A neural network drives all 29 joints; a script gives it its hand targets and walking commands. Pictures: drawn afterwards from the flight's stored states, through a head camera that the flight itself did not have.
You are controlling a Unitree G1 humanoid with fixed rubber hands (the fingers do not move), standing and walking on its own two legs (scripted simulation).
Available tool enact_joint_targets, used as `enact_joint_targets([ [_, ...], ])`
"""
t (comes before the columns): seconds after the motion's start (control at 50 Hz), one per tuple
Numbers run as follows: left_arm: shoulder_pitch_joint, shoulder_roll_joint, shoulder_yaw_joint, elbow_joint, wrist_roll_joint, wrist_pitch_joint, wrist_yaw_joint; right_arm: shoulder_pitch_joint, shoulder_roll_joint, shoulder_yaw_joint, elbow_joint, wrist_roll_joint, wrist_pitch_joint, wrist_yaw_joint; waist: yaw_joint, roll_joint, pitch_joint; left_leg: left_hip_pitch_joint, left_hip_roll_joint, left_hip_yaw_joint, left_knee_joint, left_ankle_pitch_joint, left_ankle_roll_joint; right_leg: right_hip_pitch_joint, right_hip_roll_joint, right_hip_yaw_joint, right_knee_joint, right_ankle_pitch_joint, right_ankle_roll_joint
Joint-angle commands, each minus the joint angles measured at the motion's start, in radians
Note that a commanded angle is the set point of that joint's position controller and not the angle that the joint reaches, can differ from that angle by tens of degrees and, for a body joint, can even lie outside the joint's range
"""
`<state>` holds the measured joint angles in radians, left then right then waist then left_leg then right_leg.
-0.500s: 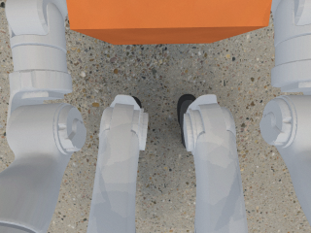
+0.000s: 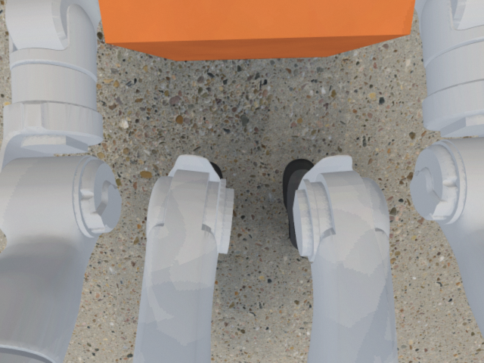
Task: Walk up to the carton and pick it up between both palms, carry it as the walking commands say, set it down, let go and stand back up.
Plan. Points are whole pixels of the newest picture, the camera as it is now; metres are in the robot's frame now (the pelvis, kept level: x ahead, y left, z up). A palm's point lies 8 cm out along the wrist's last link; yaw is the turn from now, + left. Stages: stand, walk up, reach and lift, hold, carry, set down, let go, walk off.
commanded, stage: set down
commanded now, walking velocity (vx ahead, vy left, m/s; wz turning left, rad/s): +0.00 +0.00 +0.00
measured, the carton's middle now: out of the picture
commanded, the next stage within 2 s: none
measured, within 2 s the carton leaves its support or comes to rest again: rests again in 0.42 s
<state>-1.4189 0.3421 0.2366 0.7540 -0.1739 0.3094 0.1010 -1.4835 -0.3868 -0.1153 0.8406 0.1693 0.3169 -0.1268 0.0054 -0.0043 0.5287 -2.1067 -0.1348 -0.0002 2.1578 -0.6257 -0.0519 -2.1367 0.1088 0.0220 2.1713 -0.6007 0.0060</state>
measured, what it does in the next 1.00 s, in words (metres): stands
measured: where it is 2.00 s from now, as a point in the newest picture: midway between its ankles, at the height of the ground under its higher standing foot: (252, 220)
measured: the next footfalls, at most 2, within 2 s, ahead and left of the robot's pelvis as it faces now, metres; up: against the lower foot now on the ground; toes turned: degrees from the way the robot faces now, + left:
none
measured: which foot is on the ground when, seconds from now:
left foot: down 0.00-1.00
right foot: down 0.00-1.00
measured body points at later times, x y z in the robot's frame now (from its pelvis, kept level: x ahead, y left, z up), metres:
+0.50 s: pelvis +0.00 +0.00 -0.01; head +0.37 -0.01 +0.22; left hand +0.57 +0.17 -0.18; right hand +0.57 -0.19 -0.18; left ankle +0.11 +0.12 -0.36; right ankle +0.11 -0.11 -0.36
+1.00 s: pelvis -0.01 +0.00 -0.03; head +0.36 +0.00 +0.22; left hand +0.57 +0.17 -0.18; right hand +0.57 -0.19 -0.18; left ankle +0.11 +0.11 -0.36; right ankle +0.11 -0.10 -0.36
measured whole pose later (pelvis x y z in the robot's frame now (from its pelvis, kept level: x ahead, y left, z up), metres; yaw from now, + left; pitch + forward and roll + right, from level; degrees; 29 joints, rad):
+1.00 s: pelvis -0.01 +0.00 -0.03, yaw +0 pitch +29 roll +2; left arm -1.52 0.32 0.24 0.99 -0.11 0.24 0.08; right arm -1.55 -0.42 -0.14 1.08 0.14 0.23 -0.07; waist 0.01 -0.01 0.52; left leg -2.14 -0.10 0.02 2.25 -0.61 -0.03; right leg -2.17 0.09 0.00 2.26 -0.59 0.00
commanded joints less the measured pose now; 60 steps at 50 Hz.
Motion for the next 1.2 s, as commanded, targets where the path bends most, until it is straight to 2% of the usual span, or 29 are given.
enact_joint_targets([
  [0.0,-0.82,-0.827,-0.485,-0.315,-0.159,-0.034,-0.197,-0.708,0.812,0.327,-0.324,0.121,-0.051,0.202,-0.029,0.025,-2.242,0.827,0.002,0.057,-0.162,0.642,0.024,0.951,-0.003,-0.059,-0.163,0.677,-0.021],
  [0.08,-0.834,-0.823,-0.472,-0.324,-0.16,-0.055,-0.174,-0.743,0.823,0.336,-0.339,0.12,-0.061,0.21,-0.031,-0.045,-2.196,0.813,-0.001,0.048,-0.155,0.628,0.035,0.93,-0.01,-0.062,-0.148,0.639,-0.016],
  [0.14,-0.801,-0.829,-0.426,-0.264,-0.124,-0.058,-0.176,-0.719,0.876,0.322,-0.263,0.149,-0.065,0.223,0.02,-0.011,-2.062,0.794,0.008,0.048,-0.159,0.625,0.041,0.841,-0.004,-0.064,-0.153,0.604,-0.014],
  [0.16,-0.796,-0.842,-0.431,-0.222,-0.128,-0.054,-0.181,-0.735,0.849,0.307,-0.242,0.145,-0.07,0.233,0.002,0.02,-2.038,0.805,0.013,0.047,-0.159,0.597,0.039,0.8,-0.006,-0.069,-0.145,0.572,-0.022],
  [0.18,-0.79,-0.851,-0.398,-0.189,-0.11,-0.056,-0.181,-0.773,0.827,0.324,-0.245,0.139,-0.077,0.238,0.034,0.004,-1.976,0.768,0.007,0.05,-0.163,0.584,0.039,0.782,-0.009,-0.06,-0.152,0.558,-0.019],
  [0.22,-0.744,-0.873,-0.407,-0.149,-0.093,-0.055,-0.181,-0.781,0.816,0.308,-0.251,0.145,-0.093,0.241,0.032,0.049,-1.962,0.82,0.013,0.038,-0.174,0.627,0.03,0.741,-0.004,-0.084,-0.132,0.531,-0.019],
  [0.26,-0.739,-0.872,-0.37,-0.137,-0.082,-0.072,-0.19,-0.751,0.888,0.317,-0.182,0.131,-0.091,0.251,0.06,-0.032,-1.928,0.76,0.011,0.042,-0.156,0.613,0.041,0.761,-0.008,-0.067,-0.134,0.545,-0.014],
  [0.32,-0.796,-0.859,-0.366,-0.167,-0.101,-0.092,-0.202,-0.736,0.901,0.305,-0.171,0.116,-0.097,0.248,0.028,-0.082,-1.907,0.651,0.009,0.055,-0.152,0.566,0.047,0.84,-0.006,-0.061,-0.119,0.586,-0.016],
  [0.36,-0.787,-0.855,-0.363,-0.128,-0.095,-0.086,-0.218,-0.76,0.92,0.31,-0.172,0.134,-0.1,0.238,0.065,-0.062,-1.896,0.604,0.013,0.068,-0.146,0.551,0.047,0.893,-0.008,-0.043,-0.117,0.611,-0.013],
  [0.38,-0.764,-0.873,-0.355,-0.083,-0.1,-0.079,-0.225,-0.776,0.899,0.304,-0.182,0.112,-0.103,0.239,0.034,-0.082,-1.836,0.568,0.014,0.065,-0.148,0.491,0.056,0.869,-0.005,-0.042,-0.134,0.558,-0.013],
  [0.44,-0.84,-0.811,-0.367,-0.154,-0.11,-0.095,-0.226,-0.815,0.908,0.32,-0.205,0.137,-0.105,0.23,0.067,-0.073,-1.878,0.537,0.019,0.085,-0.132,0.486,0.052,0.932,-0.006,-0.025,-0.122,0.593,-0.013],
  [0.46,-0.871,-0.802,-0.375,-0.151,-0.133,-0.097,-0.232,-0.767,0.904,0.286,-0.146,0.108,-0.096,0.231,0.022,-0.077,-1.858,0.536,0.021,0.067,-0.139,0.45,0.052,0.911,-0.011,-0.035,-0.114,0.559,-0.018],
  [0.48,-0.842,-0.792,-0.365,-0.093,-0.104,-0.088,-0.234,-0.777,0.9,0.298,-0.111,0.115,-0.09,0.233,0.055,-0.049,-1.805,0.522,0.028,0.09,-0.135,0.433,0.045,0.869,-0.011,-0.037,-0.115,0.521,-0.014],
  [0.56,-0.865,-0.814,-0.368,-0.082,-0.099,-0.082,-0.24,-0.79,0.883,0.263,-0.097,0.097,-0.097,0.238,0.032,-0.019,-1.714,0.492,0.021,0.075,-0.15,0.375,0.052,0.803,-0.011,-0.044,-0.125,0.464,-0.025],
  [0.62,-0.823,-0.817,-0.332,-0.077,-0.073,-0.087,-0.248,-0.78,0.919,0.265,-0.084,0.11,-0.095,0.256,0.071,-0.015,-1.676,0.511,0.029,0.088,-0.144,0.384,0.057,0.764,-0.01,-0.035,-0.135,0.42,-0.023],
  [0.66,-0.796,-0.866,-0.32,-0.009,-0.078,-0.087,-0.259,-0.747,0.919,0.237,-0.051,0.073,-0.102,0.26,0.018,-0.056,-1.61,0.464,0.023,0.065,-0.147,0.384,0.057,0.744,-0.012,-0.053,-0.113,0.436,-0.019],
  [0.68,-0.757,-0.88,-0.316,0.021,-0.065,-0.083,-0.265,-0.737,0.904,0.232,-0.018,0.073,-0.102,0.262,0.03,-0.008,-1.587,0.453,0.03,0.069,-0.144,0.379,0.052,0.74,-0.012,-0.042,-0.115,0.431,-0.026],
  [0.7,-0.783,-0.862,-0.316,-0.019,-0.06,-0.09,-0.264,-0.754,0.933,0.262,-0.04,0.092,-0.099,0.265,0.06,-0.046,-1.597,0.434,0.03,0.083,-0.124,0.393,0.055,0.763,-0.011,-0.03,-0.12,0.465,-0.018],
  [0.72,-0.802,-0.866,-0.334,-0.046,-0.09,-0.097,-0.271,-0.717,0.929,0.249,-0.051,0.076,-0.101,0.268,0.017,-0.055,-1.618,0.41,0.028,0.089,-0.113,0.392,0.051,0.793,-0.009,-0.031,-0.116,0.49,-0.022],
  [0.82,-0.761,-0.889,-0.319,0.031,-0.048,-0.079,-0.282,-0.699,0.911,0.221,0.017,0.061,-0.101,0.299,0.027,-0.011,-1.449,0.435,0.029,0.058,-0.141,0.316,0.056,0.599,-0.014,-0.047,-0.122,0.336,-0.027],
  [0.84,-0.756,-0.86,-0.308,0.032,-0.033,-0.081,-0.281,-0.704,0.926,0.234,0.026,0.064,-0.095,0.304,0.066,-0.023,-1.423,0.408,0.034,0.07,-0.135,0.317,0.057,0.596,-0.012,-0.043,-0.117,0.327,-0.021],
  [0.86,-0.76,-0.871,-0.316,0.063,-0.038,-0.079,-0.283,-0.687,0.933,0.221,0.054,0.05,-0.094,0.309,0.04,-0.027,-1.384,0.4,0.039,0.058,-0.137,0.278,0.065,0.589,-0.016,-0.042,-0.114,0.299,-0.034],
  [0.88,-0.765,-0.845,-0.313,0.031,-0.035,-0.088,-0.285,-0.703,0.929,0.229,0.016,0.071,-0.098,0.312,0.069,-0.026,-1.379,0.399,0.04,0.074,-0.129,0.31,0.065,0.586,-0.015,-0.039,-0.106,0.321,-0.026],
  [0.98,-0.713,-0.878,-0.304,0.103,-0.028,-0.069,-0.294,-0.633,0.898,0.194,0.103,0.036,-0.093,0.327,0.018,-0.016,-1.277,0.387,0.038,0.048,-0.14,0.271,0.06,0.526,-0.023,-0.045,-0.115,0.282,-0.036],
  [1.0,-0.689,-0.854,-0.275,0.105,-0.015,-0.076,-0.296,-0.656,0.892,0.206,0.067,0.041,-0.093,0.328,0.05,-0.026,-1.276,0.385,0.044,0.059,-0.13,0.268,0.066,0.516,-0.022,-0.047,-0.107,0.263,-0.028],
  [1.08,-0.69,-0.862,-0.277,0.126,-0.018,-0.071,-0.299,-0.65,0.857,0.184,0.078,0.026,-0.104,0.333,0.017,-0.025,-1.23,0.393,0.042,0.044,-0.125,0.251,0.063,0.468,-0.025,-0.06,-0.102,0.244,-0.037],
  [1.1,-0.654,-0.863,-0.273,0.124,0.006,-0.074,-0.301,-0.623,0.869,0.18,0.091,0.036,-0.104,0.341,0.042,0.001,-1.189,0.382,0.038,0.051,-0.121,0.256,0.062,0.439,-0.021,-0.053,-0.096,0.239,-0.03],
  [1.16,-0.697,-0.827,-0.279,0.093,-0.006,-0.075,-0.289,-0.622,0.828,0.158,0.101,0.018,-0.104,0.347,0.0,0.005,-1.187,0.466,0.044,0.022,-0.119,0.263,0.063,0.381,-0.034,-0.067,-0.087,0.203,-0.034],
  [1.18,-0.709,-0.828,-0.272,0.068,0.002,-0.079,-0.29,-0.621,0.841,0.17,0.098,0.026,-0.102,0.347,0.037,0.013,-1.192,0.434,0.048,0.039,-0.117,0.245,0.059,0.43,-0.036,-0.042,-0.11,0.195,-0.037],
])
